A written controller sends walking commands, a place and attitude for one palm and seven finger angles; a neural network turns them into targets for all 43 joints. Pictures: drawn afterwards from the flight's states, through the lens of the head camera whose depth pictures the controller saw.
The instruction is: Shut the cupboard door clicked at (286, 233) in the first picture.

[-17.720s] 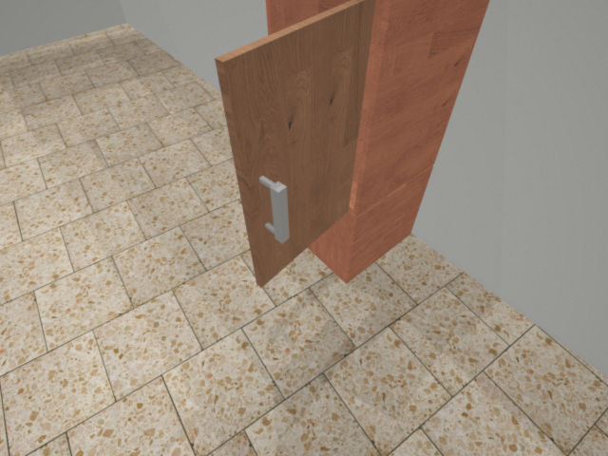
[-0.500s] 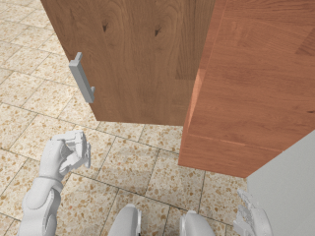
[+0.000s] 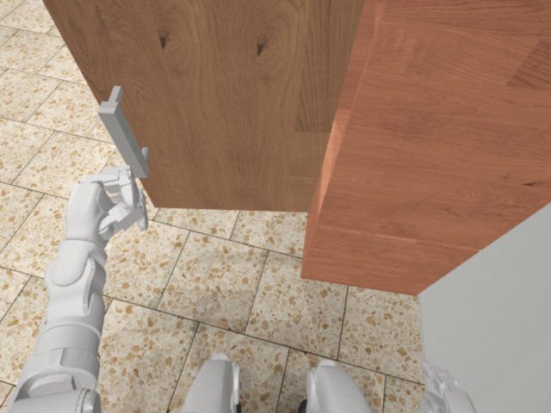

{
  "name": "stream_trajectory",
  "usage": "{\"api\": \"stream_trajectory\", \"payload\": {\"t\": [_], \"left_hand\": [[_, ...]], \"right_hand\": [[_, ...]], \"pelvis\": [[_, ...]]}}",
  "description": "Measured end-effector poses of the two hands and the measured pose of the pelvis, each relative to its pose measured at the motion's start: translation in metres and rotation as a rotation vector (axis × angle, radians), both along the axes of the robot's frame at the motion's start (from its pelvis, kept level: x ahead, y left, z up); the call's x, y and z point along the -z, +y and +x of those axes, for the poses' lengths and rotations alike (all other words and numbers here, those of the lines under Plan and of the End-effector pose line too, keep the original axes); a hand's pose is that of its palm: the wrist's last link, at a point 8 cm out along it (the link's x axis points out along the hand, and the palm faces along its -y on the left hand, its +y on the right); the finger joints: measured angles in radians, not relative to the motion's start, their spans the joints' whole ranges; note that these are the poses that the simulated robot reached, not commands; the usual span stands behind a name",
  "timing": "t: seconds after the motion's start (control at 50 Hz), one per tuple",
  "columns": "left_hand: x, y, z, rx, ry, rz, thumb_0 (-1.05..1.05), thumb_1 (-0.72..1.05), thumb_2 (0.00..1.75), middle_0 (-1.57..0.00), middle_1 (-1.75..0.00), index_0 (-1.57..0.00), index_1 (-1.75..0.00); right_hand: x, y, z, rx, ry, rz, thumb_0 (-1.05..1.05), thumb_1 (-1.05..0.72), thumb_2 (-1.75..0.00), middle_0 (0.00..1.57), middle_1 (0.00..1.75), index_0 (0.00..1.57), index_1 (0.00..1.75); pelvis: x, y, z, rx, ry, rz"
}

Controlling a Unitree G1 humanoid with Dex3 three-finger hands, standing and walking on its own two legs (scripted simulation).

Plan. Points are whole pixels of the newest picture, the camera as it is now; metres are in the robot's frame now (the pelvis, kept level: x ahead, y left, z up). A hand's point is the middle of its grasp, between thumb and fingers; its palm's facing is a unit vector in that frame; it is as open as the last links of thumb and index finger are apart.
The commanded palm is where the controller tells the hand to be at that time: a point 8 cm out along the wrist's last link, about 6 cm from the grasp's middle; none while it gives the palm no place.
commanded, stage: bring the fist close to the handle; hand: left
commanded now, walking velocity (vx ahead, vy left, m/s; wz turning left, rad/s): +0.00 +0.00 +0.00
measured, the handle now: (129, 134) +0.52 +0.25 +0.04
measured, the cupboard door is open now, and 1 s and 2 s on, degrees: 98 97 80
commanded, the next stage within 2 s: push the door shut along its arc in 0.54 s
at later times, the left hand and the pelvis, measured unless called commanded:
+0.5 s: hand (142, 190) +0.42 +0.21 +0.04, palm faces +0.03 -1.00 -0.02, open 3.1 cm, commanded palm +0.40 +0.26 +0.04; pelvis +0.01 +0.00 +0.00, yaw -1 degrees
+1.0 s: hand (142, 167) +0.45 +0.21 +0.05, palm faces -0.08 -1.00 -0.02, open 3.1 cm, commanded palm +0.45 +0.25 +0.04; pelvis +0.00 +0.00 -0.01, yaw -1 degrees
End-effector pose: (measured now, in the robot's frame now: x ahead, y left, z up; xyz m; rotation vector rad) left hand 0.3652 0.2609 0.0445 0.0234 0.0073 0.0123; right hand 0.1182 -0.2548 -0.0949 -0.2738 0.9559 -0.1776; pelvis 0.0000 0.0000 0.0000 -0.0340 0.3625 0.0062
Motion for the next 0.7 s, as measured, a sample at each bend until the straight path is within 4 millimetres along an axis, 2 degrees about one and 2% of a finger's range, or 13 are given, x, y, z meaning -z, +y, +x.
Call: {"api": "stream_trajectory", "payload": {"t": [0.22, 0.28, 0.38, 0.5, 0.7], "left_hand": [[0.0, 0.006, 0.044, -0.005, 0.009, -0.01, 0.02, 0.9, 0.9, -1.3, -1.5, -1.3, -1.5], [-0.001, 0.004, 0.047, 0.006, 0.001, -0.004, 0.02, 0.9, 0.9, -1.3, -1.5, -1.29, -1.5], [0.002, -0.001, 0.041, 0.017, 0.015, -0.004, 0.02, 0.9, 0.9, -1.3, -1.5, -1.29, -1.5], [0.004, 0.002, 0.032, -0.018, 0.01, -0.007, 0.02, 0.9, 0.9, -1.3, -1.5, -1.3, -1.5], [-0.002, 0.007, 0.033, 0.007, -0.013, -0.006, 0.02, 0.9, 0.9, -1.3, -1.5, -1.3, -1.5]], "right_hand": [[0.01, -0.004, -0.034, 0.049, 0.119, -0.006, 0.01, -0.91, -0.9, 0.2, 0.3, 0.2, 0.3], [0.01, -0.004, -0.044, 0.074, 0.147, 0.0, 0.01, -0.91, -0.9, 0.2, 0.3, 0.2, 0.3], [0.008, -0.002, -0.054, 0.094, 0.182, 0.018, 0.01, -0.91, -0.9, 0.2, 0.3, 0.2, 0.3], [0.005, 0.0, -0.051, 0.087, 0.179, 0.017, 0.01, -0.91, -0.9, 0.2, 0.3, 0.2, 0.3], [0.003, -0.002, -0.029, 0.052, 0.126, 0.001, 0.01, -0.91, -0.9, 0.2, 0.3, 0.2, 0.3]], "pelvis": [[0.004, 0.002, 0.0, 0.008, 0.034, -0.005], [0.003, 0.003, 0.001, 0.014, 0.04, -0.004], [-0.001, 0.005, 0.004, 0.02, 0.037, -0.001], [-0.004, 0.005, 0.005, 0.019, 0.028, 0.001], [-0.002, 0.004, 0.002, 0.007, 0.023, -0.006]]}}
